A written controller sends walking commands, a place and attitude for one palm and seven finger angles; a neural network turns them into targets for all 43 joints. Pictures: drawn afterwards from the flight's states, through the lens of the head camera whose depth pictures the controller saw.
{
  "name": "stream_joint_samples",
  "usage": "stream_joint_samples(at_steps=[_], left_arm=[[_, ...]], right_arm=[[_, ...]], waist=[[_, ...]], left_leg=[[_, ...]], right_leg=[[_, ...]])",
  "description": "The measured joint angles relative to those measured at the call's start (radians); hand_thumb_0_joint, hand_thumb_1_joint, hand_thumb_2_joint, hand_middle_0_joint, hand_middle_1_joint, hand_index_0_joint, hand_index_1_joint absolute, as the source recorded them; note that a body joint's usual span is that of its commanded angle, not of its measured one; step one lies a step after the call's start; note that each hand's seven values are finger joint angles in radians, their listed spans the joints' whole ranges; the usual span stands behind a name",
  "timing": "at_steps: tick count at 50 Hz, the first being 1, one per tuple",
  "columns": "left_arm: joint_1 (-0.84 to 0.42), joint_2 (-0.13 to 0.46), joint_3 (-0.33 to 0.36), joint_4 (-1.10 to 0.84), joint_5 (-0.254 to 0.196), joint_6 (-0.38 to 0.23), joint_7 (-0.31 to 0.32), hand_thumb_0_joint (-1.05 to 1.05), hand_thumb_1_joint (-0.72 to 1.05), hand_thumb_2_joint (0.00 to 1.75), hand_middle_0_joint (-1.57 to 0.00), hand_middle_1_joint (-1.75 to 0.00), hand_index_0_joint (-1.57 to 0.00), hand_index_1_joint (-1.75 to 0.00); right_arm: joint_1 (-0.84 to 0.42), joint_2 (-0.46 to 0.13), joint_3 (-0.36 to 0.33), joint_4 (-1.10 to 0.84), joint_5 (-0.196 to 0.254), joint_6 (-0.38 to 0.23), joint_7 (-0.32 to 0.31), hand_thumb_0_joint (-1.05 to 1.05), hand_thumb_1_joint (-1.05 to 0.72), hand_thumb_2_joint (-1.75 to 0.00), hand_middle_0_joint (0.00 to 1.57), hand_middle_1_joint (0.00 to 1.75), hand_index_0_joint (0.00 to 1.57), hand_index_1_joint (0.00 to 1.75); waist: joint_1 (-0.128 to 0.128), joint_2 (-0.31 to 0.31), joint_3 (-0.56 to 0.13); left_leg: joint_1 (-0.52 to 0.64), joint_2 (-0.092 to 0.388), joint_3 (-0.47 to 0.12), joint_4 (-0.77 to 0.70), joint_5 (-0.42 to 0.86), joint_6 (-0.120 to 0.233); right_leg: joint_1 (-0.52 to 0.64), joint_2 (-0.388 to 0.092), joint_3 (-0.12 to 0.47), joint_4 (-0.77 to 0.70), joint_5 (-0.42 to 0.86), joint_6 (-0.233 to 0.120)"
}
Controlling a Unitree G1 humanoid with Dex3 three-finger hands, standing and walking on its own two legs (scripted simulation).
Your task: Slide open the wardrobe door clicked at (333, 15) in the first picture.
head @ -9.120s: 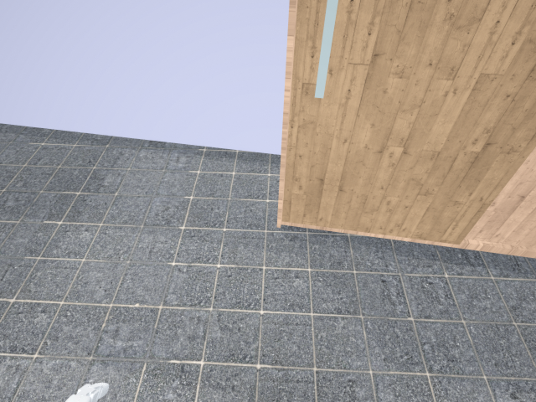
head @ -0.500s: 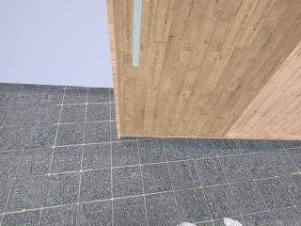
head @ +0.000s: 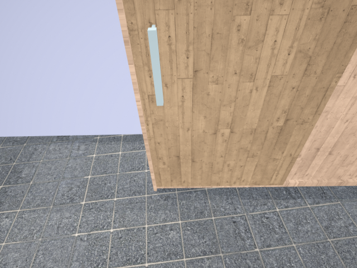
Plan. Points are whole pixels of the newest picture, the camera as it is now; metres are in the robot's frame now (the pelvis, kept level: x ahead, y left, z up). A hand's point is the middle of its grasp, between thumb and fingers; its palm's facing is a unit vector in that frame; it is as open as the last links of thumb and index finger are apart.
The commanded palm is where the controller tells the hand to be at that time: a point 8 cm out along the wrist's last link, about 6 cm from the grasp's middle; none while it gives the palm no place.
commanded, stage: take the last steps up to it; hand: left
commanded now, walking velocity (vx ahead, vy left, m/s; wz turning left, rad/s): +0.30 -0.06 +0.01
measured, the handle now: (157, 68) +0.75 +0.11 +0.11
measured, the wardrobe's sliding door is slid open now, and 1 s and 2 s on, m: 0.00 0.00 0.00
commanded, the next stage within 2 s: come to a stop and stand still in 0.68 s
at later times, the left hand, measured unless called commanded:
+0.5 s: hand out of the picture +0.04 +0.18 -0.19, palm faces +0.11 -0.99 -0.12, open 7.4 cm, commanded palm none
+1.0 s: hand (139, 201) +0.37 +0.16 -0.16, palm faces -0.01 -0.97 -0.22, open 7.3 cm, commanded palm none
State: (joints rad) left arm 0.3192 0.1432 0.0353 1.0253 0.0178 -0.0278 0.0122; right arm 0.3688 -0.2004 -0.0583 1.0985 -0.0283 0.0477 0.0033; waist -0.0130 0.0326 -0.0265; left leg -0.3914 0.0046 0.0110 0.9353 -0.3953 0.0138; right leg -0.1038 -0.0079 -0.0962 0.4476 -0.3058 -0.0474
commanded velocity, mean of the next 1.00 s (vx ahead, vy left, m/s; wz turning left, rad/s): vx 0.11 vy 0.00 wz -0.01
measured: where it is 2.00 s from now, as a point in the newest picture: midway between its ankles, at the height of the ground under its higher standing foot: outside the picture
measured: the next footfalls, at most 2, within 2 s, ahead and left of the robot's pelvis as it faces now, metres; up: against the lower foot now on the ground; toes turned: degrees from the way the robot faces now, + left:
left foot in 0.40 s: +0.24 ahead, +0.14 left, +0.00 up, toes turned +9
right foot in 0.86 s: +0.37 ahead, -0.13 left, +0.00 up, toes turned -9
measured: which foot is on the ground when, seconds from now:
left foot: up 0.00-0.38, down 0.40-0.86, up 0.88-1.00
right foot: down 0.00-0.40, up 0.42-0.84, down 0.86-1.00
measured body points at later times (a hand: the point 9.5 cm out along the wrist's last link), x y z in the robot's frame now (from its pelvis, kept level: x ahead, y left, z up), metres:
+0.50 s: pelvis +0.15 +0.05 -0.02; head +0.16 +0.06 +0.43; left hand +0.04 +0.24 -0.17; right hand +0.26 -0.16 -0.15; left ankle +0.20 +0.14 -0.74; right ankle +0.04 -0.07 -0.66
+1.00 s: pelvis +0.27 -0.01 -0.01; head +0.31 -0.04 +0.44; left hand +0.37 +0.21 -0.15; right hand +0.23 -0.23 -0.18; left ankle +0.22 +0.12 -0.70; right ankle +0.33 -0.12 -0.74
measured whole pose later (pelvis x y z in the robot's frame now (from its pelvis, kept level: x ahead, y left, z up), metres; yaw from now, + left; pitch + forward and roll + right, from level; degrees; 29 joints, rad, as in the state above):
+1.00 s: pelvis +0.27 -0.01 -0.01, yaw +0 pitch -1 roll +1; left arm 0.13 0.12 0.03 1.01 0.01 -0.03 0.03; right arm 0.32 -0.17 -0.05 1.10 0.00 0.03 -0.03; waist -0.04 0.04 0.10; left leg -0.28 0.05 0.05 0.88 -0.56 -0.03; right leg -0.33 -0.08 -0.12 0.56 -0.21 -0.03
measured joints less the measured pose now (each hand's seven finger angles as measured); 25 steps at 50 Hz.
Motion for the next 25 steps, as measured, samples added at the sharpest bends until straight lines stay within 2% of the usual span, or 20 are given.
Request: stream_joint_samples(at_steps=[4, 8, 13, 17, 19, 21, 23, 25], left_arm=[[0.076, -0.029, -0.007, 0.056, -0.004, -0.007, 0.005, 0.00, 0.90, 0.90, -0.20, -0.30, -0.20, -0.30], [0.137, -0.058, -0.017, 0.102, -0.003, -0.023, 0.007, 0.00, 0.90, 0.90, -0.20, -0.30, -0.20, -0.30], [0.198, -0.080, -0.022, 0.146, 0.005, -0.038, 0.012, 0.00, 0.90, 0.90, -0.20, -0.30, -0.20, -0.30], [0.223, -0.081, -0.021, 0.174, 0.008, -0.034, 0.016, 0.00, 0.90, 0.90, -0.20, -0.30, -0.20, -0.30], [0.236, -0.081, -0.019, 0.186, 0.004, -0.031, 0.015, 0.00, 0.90, 0.90, -0.20, -0.30, -0.20, -0.30], [0.226, -0.078, -0.018, 0.196, -0.004, -0.017, 0.011, 0.00, 0.90, 0.90, -0.20, -0.30, -0.20, -0.30], [0.193, -0.065, -0.015, 0.190, -0.005, 0.002, 0.008, 0.00, 0.90, 0.90, -0.20, -0.30, -0.20, -0.30], [0.150, -0.045, -0.005, 0.174, -0.001, 0.010, 0.004, 0.01, 0.90, 0.90, -0.20, -0.30, -0.20, -0.30]], right_arm=[[-0.013, -0.005, -0.014, -0.008, -0.002, -0.010, 0.006, 0.01, -0.91, -0.90, 0.20, 0.30, 0.19, 0.30], [-0.042, -0.001, -0.019, -0.010, -0.001, -0.016, 0.008, 0.01, -0.91, -0.90, 0.20, 0.30, 0.19, 0.30], [-0.115, 0.019, -0.011, -0.014, 0.003, -0.024, 0.010, 0.01, -0.91, -0.90, 0.20, 0.30, 0.19, 0.30], [-0.198, 0.043, 0.001, -0.036, 0.009, -0.045, 0.010, 0.01, -0.91, -0.90, 0.20, 0.30, 0.19, 0.30], [-0.232, 0.053, 0.009, -0.055, 0.008, -0.071, 0.006, 0.01, -0.91, -0.90, 0.20, 0.30, 0.19, 0.30], [-0.260, 0.066, 0.013, -0.073, 0.004, -0.103, -0.003, 0.01, -0.91, -0.90, 0.20, 0.30, 0.19, 0.30], [-0.265, 0.080, 0.022, -0.083, 0.007, -0.115, -0.009, 0.01, -0.91, -0.90, 0.20, 0.30, 0.19, 0.30], [-0.247, 0.092, 0.027, -0.081, 0.009, -0.118, -0.015, 0.01, -0.91, -0.90, 0.20, 0.30, 0.20, 0.30]], waist=[[-0.006, -0.002, 0.022], [0.005, 0.002, 0.045], [0.041, -0.009, 0.065], [0.070, -0.028, 0.083], [0.074, -0.039, 0.087], [0.065, -0.050, 0.096], [0.064, -0.059, 0.098], [0.054, -0.062, 0.086]], left_leg=[[-0.110, 0.052, 0.014, 0.118, 0.125, -0.025], [-0.168, 0.090, 0.013, 0.109, 0.193, -0.041], [-0.162, 0.106, 0.048, -0.031, 0.176, -0.041], [-0.095, 0.085, 0.093, -0.205, 0.144, -0.018], [-0.023, 0.060, 0.120, -0.318, 0.181, -0.002], [-0.003, 0.049, 0.134, -0.301, 0.184, 0.037], [0.033, 0.048, 0.157, -0.283, 0.136, 0.045], [0.088, 0.044, 0.170, -0.328, 0.127, 0.036]], right_leg=[[0.062, 0.006, -0.007, -0.096, 0.032, -0.002], [0.104, 0.017, -0.022, -0.146, 0.029, -0.001], [0.141, 0.017, -0.025, -0.155, -0.011, 0.012], [0.166, 0.003, -0.023, -0.117, -0.075, 0.037], [0.153, -0.014, -0.015, -0.028, -0.139, 0.051], [0.058, -0.034, 0.009, 0.233, -0.200, 0.044], [-0.070, -0.035, 0.048, 0.526, -0.210, 0.026], [-0.182, -0.048, 0.045, 0.686, -0.150, 0.024]])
